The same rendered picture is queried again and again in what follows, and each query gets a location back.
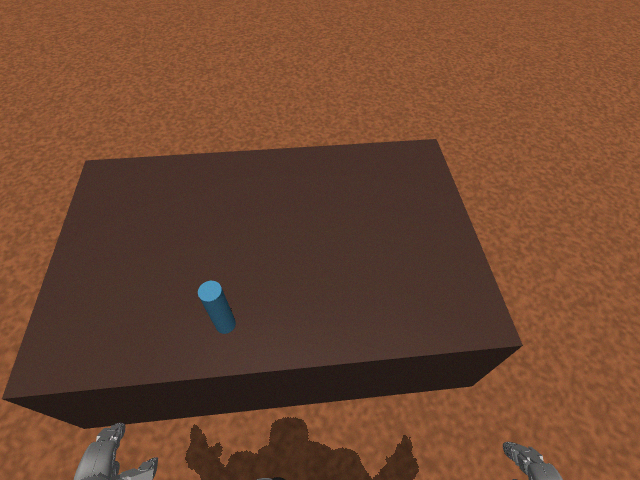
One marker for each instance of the can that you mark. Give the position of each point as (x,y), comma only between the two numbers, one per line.
(217,307)

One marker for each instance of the left robot hand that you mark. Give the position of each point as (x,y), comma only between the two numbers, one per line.
(99,458)

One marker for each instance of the right robot hand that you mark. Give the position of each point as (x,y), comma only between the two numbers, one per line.
(530,462)

